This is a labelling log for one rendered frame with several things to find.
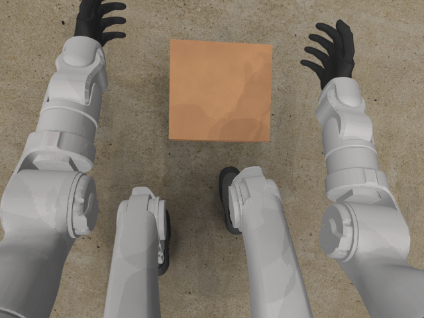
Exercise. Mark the left robot upper arm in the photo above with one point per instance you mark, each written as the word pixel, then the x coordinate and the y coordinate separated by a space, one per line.
pixel 44 212

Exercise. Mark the robot left forearm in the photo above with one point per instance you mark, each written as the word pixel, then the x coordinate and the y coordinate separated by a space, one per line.
pixel 70 112

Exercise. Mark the robot right hand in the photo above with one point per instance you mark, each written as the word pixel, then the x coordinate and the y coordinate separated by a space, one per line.
pixel 340 61

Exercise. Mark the right robot thigh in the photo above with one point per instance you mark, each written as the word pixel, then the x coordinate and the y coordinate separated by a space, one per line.
pixel 276 285

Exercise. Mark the right robot upper arm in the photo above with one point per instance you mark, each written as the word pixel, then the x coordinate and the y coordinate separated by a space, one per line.
pixel 371 243

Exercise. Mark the robot left hand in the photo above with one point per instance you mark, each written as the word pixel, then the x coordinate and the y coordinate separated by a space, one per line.
pixel 89 21

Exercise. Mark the left robot shin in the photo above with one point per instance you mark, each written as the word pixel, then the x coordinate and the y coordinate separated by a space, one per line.
pixel 123 208

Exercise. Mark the robot right forearm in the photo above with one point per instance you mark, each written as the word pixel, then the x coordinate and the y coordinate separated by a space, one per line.
pixel 353 172

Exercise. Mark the carton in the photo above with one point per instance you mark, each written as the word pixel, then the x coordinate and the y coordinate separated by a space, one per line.
pixel 220 91

